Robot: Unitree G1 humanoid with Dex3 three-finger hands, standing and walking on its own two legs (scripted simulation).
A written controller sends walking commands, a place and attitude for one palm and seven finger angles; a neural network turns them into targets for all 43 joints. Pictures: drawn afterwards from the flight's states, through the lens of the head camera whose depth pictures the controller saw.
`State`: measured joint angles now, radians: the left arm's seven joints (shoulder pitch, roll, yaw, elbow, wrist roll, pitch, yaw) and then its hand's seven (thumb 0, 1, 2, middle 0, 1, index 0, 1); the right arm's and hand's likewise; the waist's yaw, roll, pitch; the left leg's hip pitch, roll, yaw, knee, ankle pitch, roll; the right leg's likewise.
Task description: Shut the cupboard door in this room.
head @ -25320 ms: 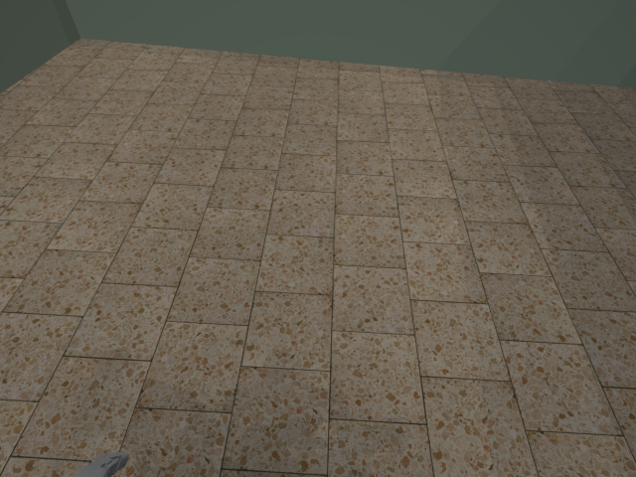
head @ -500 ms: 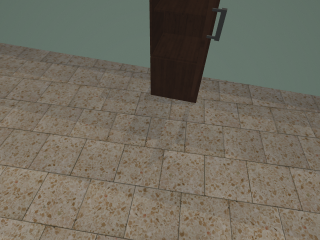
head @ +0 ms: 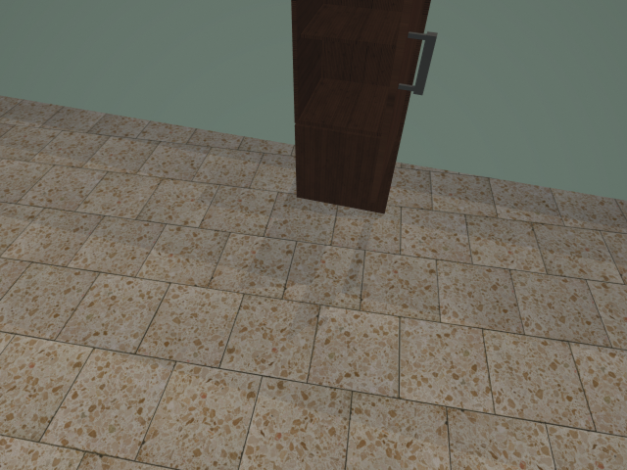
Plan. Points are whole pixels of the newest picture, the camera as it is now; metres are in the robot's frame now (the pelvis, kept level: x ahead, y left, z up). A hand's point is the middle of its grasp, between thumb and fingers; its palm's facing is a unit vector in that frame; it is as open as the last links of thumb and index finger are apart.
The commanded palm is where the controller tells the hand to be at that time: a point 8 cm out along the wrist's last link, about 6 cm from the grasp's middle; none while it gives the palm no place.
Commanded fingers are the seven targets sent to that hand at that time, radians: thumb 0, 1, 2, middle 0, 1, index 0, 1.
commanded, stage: stand and wait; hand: left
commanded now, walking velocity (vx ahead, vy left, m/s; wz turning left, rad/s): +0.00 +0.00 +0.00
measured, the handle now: (415, 63) +0.97 -0.18 +0.08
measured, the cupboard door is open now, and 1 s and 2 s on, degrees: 87 87 87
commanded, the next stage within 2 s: look at it before walking up in 0.02 s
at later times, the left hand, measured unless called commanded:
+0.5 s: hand out of the picture -0.04 +0.17 -0.18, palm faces +0.02 -0.99 -0.17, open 7.4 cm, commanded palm none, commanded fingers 0.00 0.90 0.90 -0.20 -0.30 -0.20 -0.30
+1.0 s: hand out of the picture -0.02 +0.20 -0.19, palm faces -0.07 -0.98 -0.21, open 7.4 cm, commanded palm none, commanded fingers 0.00 0.90 0.90 -0.20 -0.30 -0.20 -0.30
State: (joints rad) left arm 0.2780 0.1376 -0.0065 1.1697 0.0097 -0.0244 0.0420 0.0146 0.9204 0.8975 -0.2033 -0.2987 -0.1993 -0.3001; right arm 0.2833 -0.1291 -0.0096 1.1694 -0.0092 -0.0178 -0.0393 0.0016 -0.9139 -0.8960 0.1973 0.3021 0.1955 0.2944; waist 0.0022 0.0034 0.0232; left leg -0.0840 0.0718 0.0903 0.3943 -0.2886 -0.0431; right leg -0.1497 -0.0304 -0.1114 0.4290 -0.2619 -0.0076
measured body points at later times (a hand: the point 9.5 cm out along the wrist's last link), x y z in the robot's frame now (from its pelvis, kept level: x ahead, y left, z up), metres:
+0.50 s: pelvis -0.03 +0.01 +0.00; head -0.02 +0.01 +0.45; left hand -0.04 +0.22 -0.16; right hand -0.05 -0.20 -0.16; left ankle -0.05 +0.14 -0.74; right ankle -0.02 -0.11 -0.74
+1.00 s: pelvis -0.04 +0.02 -0.01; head -0.01 +0.01 +0.44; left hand -0.02 +0.25 -0.17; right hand -0.04 -0.21 -0.17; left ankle -0.05 +0.14 -0.74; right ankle -0.03 -0.10 -0.73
